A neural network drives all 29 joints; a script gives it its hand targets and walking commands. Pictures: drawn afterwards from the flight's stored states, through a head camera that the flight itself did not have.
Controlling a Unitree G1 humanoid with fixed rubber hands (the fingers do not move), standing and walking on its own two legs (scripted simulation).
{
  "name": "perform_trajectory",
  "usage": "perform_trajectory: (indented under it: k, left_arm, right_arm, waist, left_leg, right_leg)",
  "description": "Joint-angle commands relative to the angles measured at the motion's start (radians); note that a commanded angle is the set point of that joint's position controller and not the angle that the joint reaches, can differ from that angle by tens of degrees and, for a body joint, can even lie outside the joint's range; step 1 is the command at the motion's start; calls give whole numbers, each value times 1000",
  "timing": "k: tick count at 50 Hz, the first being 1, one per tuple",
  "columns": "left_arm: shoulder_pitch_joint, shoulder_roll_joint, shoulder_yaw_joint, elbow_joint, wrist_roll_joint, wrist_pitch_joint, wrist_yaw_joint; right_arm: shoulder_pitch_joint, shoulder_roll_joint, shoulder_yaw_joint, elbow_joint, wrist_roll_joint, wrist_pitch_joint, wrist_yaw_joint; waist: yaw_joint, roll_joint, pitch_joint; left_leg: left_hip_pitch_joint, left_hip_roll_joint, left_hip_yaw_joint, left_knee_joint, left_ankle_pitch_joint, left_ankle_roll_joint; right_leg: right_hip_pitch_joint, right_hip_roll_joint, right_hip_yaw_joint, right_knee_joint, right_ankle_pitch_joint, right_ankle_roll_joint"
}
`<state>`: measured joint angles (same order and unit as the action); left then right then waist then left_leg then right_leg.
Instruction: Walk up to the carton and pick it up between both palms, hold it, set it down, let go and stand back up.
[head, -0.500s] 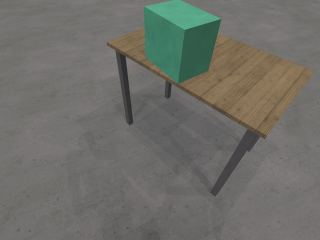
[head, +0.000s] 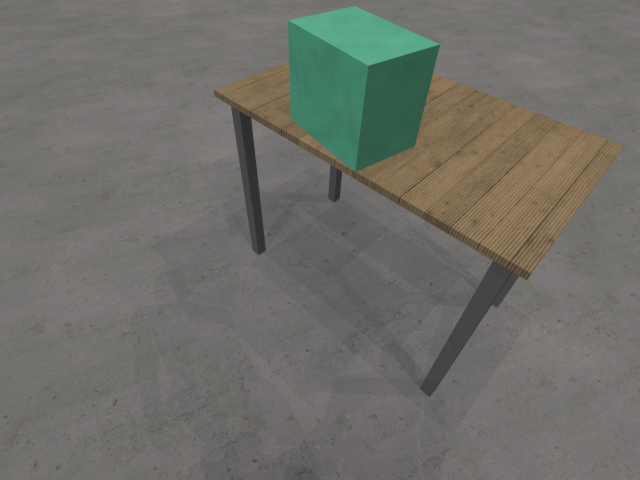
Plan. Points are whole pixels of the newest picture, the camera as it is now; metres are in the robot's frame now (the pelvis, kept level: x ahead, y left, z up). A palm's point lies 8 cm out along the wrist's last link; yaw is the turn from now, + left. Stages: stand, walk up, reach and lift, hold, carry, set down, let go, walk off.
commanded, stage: stand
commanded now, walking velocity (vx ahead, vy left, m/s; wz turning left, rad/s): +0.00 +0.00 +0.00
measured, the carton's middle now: (355, 87) +0.93 -0.06 +0.06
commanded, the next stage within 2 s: none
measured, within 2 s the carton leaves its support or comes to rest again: neither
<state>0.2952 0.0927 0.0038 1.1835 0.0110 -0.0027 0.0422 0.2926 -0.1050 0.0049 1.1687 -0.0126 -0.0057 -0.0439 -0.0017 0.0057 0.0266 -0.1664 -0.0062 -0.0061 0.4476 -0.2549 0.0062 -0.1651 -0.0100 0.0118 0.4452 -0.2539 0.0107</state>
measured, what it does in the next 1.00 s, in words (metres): stands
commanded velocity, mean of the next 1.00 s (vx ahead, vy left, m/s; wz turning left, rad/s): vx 0.00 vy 0.00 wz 0.00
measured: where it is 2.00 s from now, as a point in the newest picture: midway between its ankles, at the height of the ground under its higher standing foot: outside the picture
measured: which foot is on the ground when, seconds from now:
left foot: down 0.00-1.00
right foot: down 0.00-1.00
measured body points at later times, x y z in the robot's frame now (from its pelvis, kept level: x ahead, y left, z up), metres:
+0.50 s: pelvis +0.00 +0.00 +0.00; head +0.00 +0.00 +0.45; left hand -0.04 +0.20 -0.16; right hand -0.03 -0.20 -0.17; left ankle -0.01 +0.12 -0.74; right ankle -0.01 -0.13 -0.74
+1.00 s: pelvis +0.00 +0.00 +0.00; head +0.01 +0.00 +0.45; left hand -0.04 +0.20 -0.16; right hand -0.02 -0.20 -0.16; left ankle -0.01 +0.12 -0.74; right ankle -0.01 -0.13 -0.74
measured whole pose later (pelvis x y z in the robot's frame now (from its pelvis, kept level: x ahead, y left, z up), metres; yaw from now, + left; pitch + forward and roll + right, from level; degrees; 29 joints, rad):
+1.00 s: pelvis +0.00 +0.00 +0.00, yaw +0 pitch -1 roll +0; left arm 0.33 0.08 0.00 1.18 0.01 -0.01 0.04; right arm 0.31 -0.10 0.01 1.16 -0.01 -0.01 -0.04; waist 0.00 0.00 0.02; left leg -0.17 -0.01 -0.01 0.44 -0.25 0.01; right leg -0.17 -0.02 0.01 0.43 -0.25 0.02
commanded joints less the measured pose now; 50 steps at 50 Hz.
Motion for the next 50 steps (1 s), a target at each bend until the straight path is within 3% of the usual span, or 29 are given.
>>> perform_trajectory:
  k: [1,5,9,11,20,23,27,28,33,37,39,40,43,44,46,50]
  left_arm:
    - [77,66,8,-8,1,-5,6]
    - [81,77,11,-5,2,-2,7]
    - [77,66,5,-12,-3,-6,5]
    - [88,67,6,-8,4,-4,3]
    - [103,56,6,-7,-2,-8,5]
    - [92,74,9,-7,-1,-7,5]
    - [88,56,7,-9,1,-6,5]
    - [98,86,16,-8,-2,-4,4]
    - [110,60,7,-8,-2,-7,6]
    - [113,72,9,-11,-1,-6,4]
    - [128,53,6,-6,-4,-7,5]
    - [129,69,8,-1,-1,-7,5]
    - [119,76,11,-12,1,-10,2]
    - [126,67,8,-9,-1,-12,1]
    - [105,44,4,-17,-2,-12,-1]
    - [129,63,9,-2,3,-9,6]
  right_arm:
    - [64,-65,-12,-16,-2,-6,-3]
    - [78,-69,-11,-11,-2,-3,-5]
    - [89,-65,-8,-11,1,-5,-5]
    - [84,-65,-8,-17,3,-6,-2]
    - [92,-56,-7,-11,5,-7,-4]
    - [111,-62,-7,-11,-2,-7,-2]
    - [91,-73,-8,-22,1,-7,-2]
    - [102,-71,-9,-16,-1,-8,-4]
    - [101,-69,-8,-16,1,-5,-5]
    - [106,-59,-5,-17,3,-9,-4]
    - [79,-68,-7,-25,-2,-10,-2]
    - [108,-53,-3,-21,4,-10,0]
    - [108,-70,-6,-18,5,-11,-1]
    - [90,-81,-11,-20,0,-12,-3]
    - [94,-78,-11,-22,6,-11,0]
    - [105,-59,-6,-18,3,-16,-2]
  waist:
    - [2,-11,64]
    - [-3,13,86]
    - [-3,-31,72]
    - [-3,4,70]
    - [5,-9,75]
    - [-6,-18,65]
    - [-5,3,79]
    - [-3,-18,82]
    - [1,12,89]
    - [5,-23,76]
    - [11,-4,74]
    - [-4,2,77]
    - [-4,-20,70]
    - [10,18,73]
    - [-2,-22,59]
    - [3,9,74]
  left_leg:
    - [-34,79,-72,-82,117,38]
    - [-57,75,-82,-95,85,29]
    - [-47,80,-87,-96,93,41]
    - [-42,74,-77,-92,93,29]
    - [-46,80,-84,-96,104,36]
    - [-39,76,-83,-95,87,35]
    - [-61,72,-73,-98,100,34]
    - [-49,73,-77,-101,113,32]
    - [-66,75,-87,-107,75,36]
    - [-62,76,-82,-96,98,35]
    - [-62,78,-82,-96,80,37]
    - [-54,78,-83,-97,89,35]
    - [-39,82,-86,-96,97,40]
    - [-61,76,-81,-96,90,39]
    - [-44,79,-77,-93,126,35]
    - [-36,79,-72,-99,124,34]
  right_leg:
    - [-39,-66,58,-77,107,-40]
    - [-44,-61,57,-82,91,-39]
    - [-43,-61,56,-83,96,-39]
    - [-45,-62,58,-87,84,-39]
    - [-48,-67,59,-83,92,-40]
    - [-45,-66,51,-86,89,-34]
    - [-35,-68,53,-89,113,-39]
    - [-43,-65,49,-82,109,-32]
    - [-46,-63,51,-86,83,-36]
    - [-44,-66,59,-86,89,-36]
    - [-41,-68,63,-94,91,-37]
    - [-51,-70,63,-86,96,-38]
    - [-55,-64,51,-92,103,-36]
    - [-35,-68,54,-88,105,-34]
    - [-36,-68,49,-80,128,-37]
    - [-46,-72,57,-84,124,-36]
